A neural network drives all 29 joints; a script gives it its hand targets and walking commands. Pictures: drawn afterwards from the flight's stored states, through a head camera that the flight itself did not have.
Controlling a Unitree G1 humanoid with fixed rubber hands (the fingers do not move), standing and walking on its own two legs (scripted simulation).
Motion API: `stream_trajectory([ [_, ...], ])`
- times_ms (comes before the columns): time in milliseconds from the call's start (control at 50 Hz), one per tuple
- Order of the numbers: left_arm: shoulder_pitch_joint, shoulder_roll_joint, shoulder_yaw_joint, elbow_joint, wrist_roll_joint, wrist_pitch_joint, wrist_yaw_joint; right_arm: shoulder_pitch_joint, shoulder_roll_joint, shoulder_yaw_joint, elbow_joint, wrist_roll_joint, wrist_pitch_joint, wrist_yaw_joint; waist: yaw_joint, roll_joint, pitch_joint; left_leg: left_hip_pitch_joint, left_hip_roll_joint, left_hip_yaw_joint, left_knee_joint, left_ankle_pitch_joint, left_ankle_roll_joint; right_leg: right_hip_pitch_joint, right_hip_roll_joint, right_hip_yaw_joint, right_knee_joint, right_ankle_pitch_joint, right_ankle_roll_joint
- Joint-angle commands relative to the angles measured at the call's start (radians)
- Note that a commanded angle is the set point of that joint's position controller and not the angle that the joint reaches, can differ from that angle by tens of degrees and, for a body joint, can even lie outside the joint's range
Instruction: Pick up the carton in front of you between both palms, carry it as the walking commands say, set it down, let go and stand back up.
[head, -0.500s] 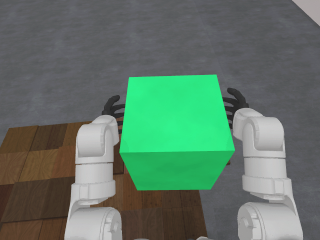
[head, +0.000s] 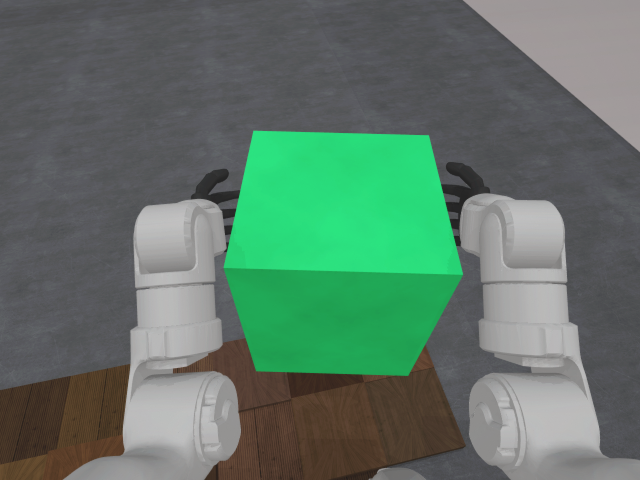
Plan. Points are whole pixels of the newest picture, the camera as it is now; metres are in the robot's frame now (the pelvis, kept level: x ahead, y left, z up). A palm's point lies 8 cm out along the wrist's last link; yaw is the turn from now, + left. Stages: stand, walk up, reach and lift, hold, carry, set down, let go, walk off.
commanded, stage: carry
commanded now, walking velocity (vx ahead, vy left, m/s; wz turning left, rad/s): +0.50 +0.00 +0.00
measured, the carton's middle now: (336, 261) +0.37 -0.02 +0.06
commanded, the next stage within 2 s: none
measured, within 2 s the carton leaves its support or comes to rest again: neither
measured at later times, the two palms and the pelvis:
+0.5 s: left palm (193, 105) +0.70 +0.19 +0.10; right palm (361, 78) +0.74 -0.11 +0.11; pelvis +0.34 -0.01 -0.03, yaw +1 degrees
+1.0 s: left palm (200, 23) +1.01 +0.21 +0.11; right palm (337, 13) +1.00 -0.09 +0.12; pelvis +0.64 +0.07 -0.02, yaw +1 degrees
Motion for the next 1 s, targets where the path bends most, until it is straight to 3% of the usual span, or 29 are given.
stream_trajectory([
  [0, -0.574, -1.056, -0.545, 0.048, -0.313, -0.061, -0.222, -0.693, 1.182, 0.622, -0.036, 0.490, -0.015, 0.293, -0.004, 0.068, -0.372, 0.480, 0.276, -0.368, -0.126, 0.117, 0.126, -0.254, -0.045, 0.021, -0.124, 0.101, 0.010],
  [60, -0.582, -1.068, -0.534, 0.053, -0.289, -0.099, -0.227, -0.731, 1.234, 0.644, -0.041, 0.511, -0.055, 0.302, -0.009, 0.045, -0.307, 0.377, 0.204, -0.260, -0.112, 0.100, 0.087, -0.177, -0.040, -0.040, -0.334, 0.381, 0.005],
  [120, -0.574, -1.061, -0.547, 0.023, -0.293, -0.127, -0.227, -0.741, 1.239, 0.669, -0.059, 0.527, -0.090, 0.296, 0.011, 0.049, -0.261, 0.145, 0.172, -0.183, -0.152, 0.044, 0.048, 0.164, 0.012, -0.121, -0.541, 0.539, -0.026],
  [140, -0.584, -1.062, -0.563, -0.001, -0.303, -0.132, -0.226, -0.746, 1.233, 0.676, -0.073, 0.528, -0.098, 0.292, 0.030, 0.052, -0.281, 0.120, 0.159, -0.148, -0.092, 0.111, 0.035, 0.285, 0.029, -0.142, -0.563, 0.560, -0.035],
  [160, -0.585, -1.056, -0.582, -0.018, -0.316, -0.136, -0.225, -0.744, 1.224, 0.685, -0.086, 0.530, -0.101, 0.286, 0.074, 0.029, -0.342, 0.104, 0.123, -0.090, 0.050, 0.211, 0.008, 0.450, 0.041, -0.157, -0.581, 0.595, -0.048],
  [180, -0.583, -1.048, -0.599, -0.038, -0.329, -0.138, -0.223, -0.725, 1.204, 0.693, -0.094, 0.534, -0.100, 0.281, 0.137, 0.002, -0.411, 0.077, 0.082, -0.033, 0.242, 0.236, -0.016, 0.620, 0.034, -0.166, -0.591, 0.613, -0.063],
  [200, -0.576, -1.025, -0.606, -0.061, -0.339, -0.139, -0.221, -0.725, 1.189, 0.694, -0.110, 0.537, -0.094, 0.276, 0.160, -0.139, -0.457, -0.127, -0.019, -0.054, 0.530, -0.392, -0.051, 0.811, -0.181, 0.106, -0.537, 0.891, -0.139],
  [220, -0.596, -0.974, -0.604, -0.072, -0.341, -0.134, -0.205, -0.699, 1.175, 0.675, -0.103, 0.534, -0.075, 0.267, 0.174, -0.224, -0.604, -0.354, -0.076, -0.168, 0.894, -0.689, -0.081, 1.067, -0.412, 0.452, -0.482, 0.961, -0.322],
  [240, -0.558, -0.979, -0.611, -0.096, -0.362, -0.132, -0.195, -0.644, 1.131, 0.650, -0.119, 0.516, -0.059, 0.254, 0.199, -0.168, -0.713, -0.438, -0.028, -0.246, 1.059, -0.644, -0.065, 1.073, -0.460, 0.581, -0.529, 0.568, -0.397],
  [260, -0.602, -1.002, -0.643, -0.181, -0.392, -0.135, -0.187, -0.668, 1.108, 0.643, -0.183, 0.510, -0.048, 0.243, 0.195, -0.106, -0.698, -0.481, 0.025, -0.254, 1.033, -0.589, -0.039, 0.991, -0.382, 0.564, -0.562, 0.365, -0.356],
  [280, -0.690, -1.016, -0.669, -0.289, -0.420, -0.133, -0.182, -0.701, 1.093, 0.626, -0.244, 0.498, -0.045, 0.230, 0.183, -0.050, -0.634, -0.505, 0.052, -0.248, 0.976, -0.547, -0.031, 0.907, -0.349, 0.502, -0.573, 0.379, -0.312],
  [300, -0.749, -1.051, -0.702, -0.359, -0.458, -0.121, -0.180, -0.693, 1.064, 0.609, -0.289, 0.474, -0.037, 0.216, 0.171, -0.036, -0.611, -0.493, 0.070, -0.237, 0.922, -0.515, -0.032, 0.838, -0.333, 0.456, -0.570, 0.411, -0.287],
  [340, -0.805, -1.053, -0.746, -0.459, -0.508, -0.107, -0.180, -0.662, 0.992, 0.593, -0.353, 0.408, -0.025, 0.186, 0.161, -0.021, -0.603, -0.449, 0.089, -0.215, 0.838, -0.488, -0.039, 0.737, -0.300, 0.405, -0.585, 0.337, -0.258],
  [380, -0.796, -1.027, -0.772, -0.490, -0.533, -0.093, -0.185, -0.598, 0.920, 0.577, -0.359, 0.342, -0.016, 0.165, 0.163, -0.041, -0.586, -0.471, 0.103, -0.196, 0.730, -0.516, -0.051, 0.710, -0.300, 0.369, -0.579, 0.379, -0.259],
  [440, -0.742, -1.001, -0.794, -0.431, -0.544, -0.072, -0.206, -0.521, 0.856, 0.577, -0.316, 0.273, -0.002, 0.156, 0.186, -0.087, -0.565, -0.477, 0.112, -0.165, 0.536, -0.419, -0.067, 0.702, -0.298, 0.294, -0.570, 0.538, -0.252],
  [500, -0.727, -1.009, -0.799, -0.349, -0.544, -0.062, -0.235, -0.534, 0.856, 0.594, -0.273, 0.260, 0.005, 0.170, 0.183, -0.113, -0.516, -0.356, 0.097, -0.128, 0.320, -0.262, -0.069, 0.629, -0.244, 0.167, -0.559, 0.566, -0.187],
  [540, -0.739, -1.016, -0.793, -0.296, -0.539, -0.060, -0.246, -0.557, 0.869, 0.605, -0.238, 0.270, 0.010, 0.185, 0.183, -0.119, -0.468, -0.215, 0.052, -0.054, 0.143, -0.200, -0.066, 0.560, -0.205, 0.084, -0.565, 0.541, -0.139],
  [580, -0.730, -1.021, -0.778, -0.231, -0.526, -0.058, -0.251, -0.575, 0.888, 0.614, -0.192, 0.292, 0.018, 0.203, 0.153, -0.120, -0.443, -0.068, 0.021, -0.010, -0.005, -0.116, -0.052, 0.529, -0.188, 0.029, -0.491, 0.563, -0.092],
  [600, -0.718, -1.024, -0.766, -0.194, -0.516, -0.055, -0.251, -0.565, 0.897, 0.611, -0.158, 0.305, 0.022, 0.212, 0.112, -0.084, -0.473, 0.095, 0.019, 0.015, -0.075, -0.070, -0.040, 0.484, -0.154, -0.027, -0.376, 0.570, -0.057],
  [620, -0.706, -1.017, -0.750, -0.159, -0.499, -0.052, -0.251, -0.546, 0.900, 0.605, -0.122, 0.318, 0.025, 0.221, 0.074, -0.036, -0.501, 0.280, 0.109, -0.074, -0.034, -0.045, -0.029, 0.351, -0.131, -0.043, -0.254, 0.427, -0.021],
  [640, -0.685, -1.029, -0.730, -0.119, -0.490, -0.042, -0.251, -0.539, 0.871, 0.580, -0.091, 0.316, 0.030, 0.227, 0.069, 0.179, -0.606, 0.549, 0.379, -0.450, 0.033, 0.154, 0.062, 0.111, -0.066, -0.049, -0.023, 0.046, 0.034],
  [660, -0.676, -1.035, -0.712, -0.097, -0.483, -0.035, -0.251, -0.513, 0.892, 0.564, -0.051, 0.315, 0.026, 0.233, 0.029, 0.331, -0.604, 0.656, 0.415, -0.686, -0.043, 0.122, 0.156, -0.122, 0.040, -0.013, 0.144, -0.236, 0.049],
  [680, -0.693, -1.065, -0.704, -0.095, -0.478, -0.036, -0.249, -0.526, 0.923, 0.568, -0.075, 0.335, 0.028, 0.241, 0.040, 0.278, -0.538, 0.645, 0.400, -0.637, -0.046, 0.077, 0.143, -0.214, -0.004, 0.025, 0.192, -0.249, 0.030],
  [700, -0.709, -1.082, -0.692, -0.109, -0.470, -0.039, -0.245, -0.568, 0.979, 0.581, -0.113, 0.367, 0.028, 0.252, 0.035, 0.180, -0.492, 0.598, 0.365, -0.563, -0.044, 0.121, 0.122, -0.235, -0.023, 0.023, 0.168, -0.199, 0.023],
  [720, -0.717, -1.101, -0.682, -0.122, -0.462, -0.042, -0.238, -0.624, 1.023, 0.595, -0.165, 0.402, 0.027, 0.260, 0.038, 0.125, -0.464, 0.554, 0.342, -0.503, -0.053, 0.175, 0.095, -0.231, -0.043, 0.023, 0.120, -0.140, 0.022],
  [760, -0.702, -1.110, -0.668, -0.161, -0.436, -0.048, -0.213, -0.697, 1.071, 0.619, -0.245, 0.459, 0.028, 0.269, 0.048, 0.122, -0.471, 0.507, 0.313, -0.421, -0.084, 0.192, 0.062, -0.176, -0.063, 0.025, 0.020, -0.065, 0.029],
  [840, -0.637, -1.077, -0.673, -0.203, -0.383, -0.059, -0.166, -0.700, 1.074, 0.653, -0.302, 0.504, 0.026, 0.275, 0.040, 0.142, -0.495, 0.550, 0.284, -0.339, -0.100, 0.230, 0.080, -0.189, -0.044, -0.010, -0.099, 0.015, 0.035],
  [880, -0.592, -1.052, -0.675, -0.182, -0.353, -0.062, -0.158, -0.660, 1.064, 0.665, -0.266, 0.503, 0.021, 0.281, 0.032, 0.139, -0.471, 0.560, 0.267, -0.309, -0.105, 0.234, 0.089, -0.207, -0.042, -0.026, -0.187, 0.060, 0.034],
  [980, -0.536, -1.033, -0.670, -0.076, -0.322, -0.082, -0.185, -0.582, 1.072, 0.665, -0.106, 0.466, -0.017, 0.300, -0.001, 0.111, -0.386, 0.547, 0.207, -0.211, -0.066, 0.315, 0.069, -0.170, -0.021, -0.079, -0.436, 0.337, 0.015],
])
